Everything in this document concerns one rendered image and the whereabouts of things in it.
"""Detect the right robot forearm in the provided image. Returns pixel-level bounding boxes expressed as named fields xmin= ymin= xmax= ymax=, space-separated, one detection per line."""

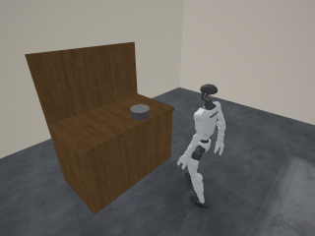
xmin=217 ymin=124 xmax=226 ymax=143

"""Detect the robot left hand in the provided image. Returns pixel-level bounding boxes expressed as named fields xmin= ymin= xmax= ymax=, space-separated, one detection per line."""
xmin=177 ymin=155 xmax=189 ymax=170

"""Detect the left robot forearm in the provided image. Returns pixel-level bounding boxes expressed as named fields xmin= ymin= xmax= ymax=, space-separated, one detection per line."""
xmin=184 ymin=135 xmax=200 ymax=158

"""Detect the robot right foot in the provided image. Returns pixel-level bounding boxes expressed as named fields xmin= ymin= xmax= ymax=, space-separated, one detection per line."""
xmin=184 ymin=173 xmax=191 ymax=180

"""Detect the pot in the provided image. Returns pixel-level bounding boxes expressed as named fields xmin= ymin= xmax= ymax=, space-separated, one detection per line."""
xmin=131 ymin=110 xmax=150 ymax=121

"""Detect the robot torso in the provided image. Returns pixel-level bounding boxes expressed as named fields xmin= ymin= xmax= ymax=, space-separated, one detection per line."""
xmin=198 ymin=106 xmax=219 ymax=153

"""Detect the lid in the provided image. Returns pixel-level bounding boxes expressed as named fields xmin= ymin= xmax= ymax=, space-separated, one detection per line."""
xmin=130 ymin=104 xmax=150 ymax=113

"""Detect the table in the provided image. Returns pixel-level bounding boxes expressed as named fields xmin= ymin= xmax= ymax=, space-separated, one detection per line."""
xmin=25 ymin=41 xmax=175 ymax=214

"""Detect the robot right hand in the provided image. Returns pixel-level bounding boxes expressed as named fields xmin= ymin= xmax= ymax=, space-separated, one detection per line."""
xmin=214 ymin=142 xmax=224 ymax=155

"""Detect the left robot upper arm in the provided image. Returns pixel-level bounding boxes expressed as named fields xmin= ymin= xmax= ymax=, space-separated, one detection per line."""
xmin=193 ymin=109 xmax=205 ymax=141

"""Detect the right robot upper arm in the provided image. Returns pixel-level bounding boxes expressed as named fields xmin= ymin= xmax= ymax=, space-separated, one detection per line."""
xmin=213 ymin=101 xmax=225 ymax=128

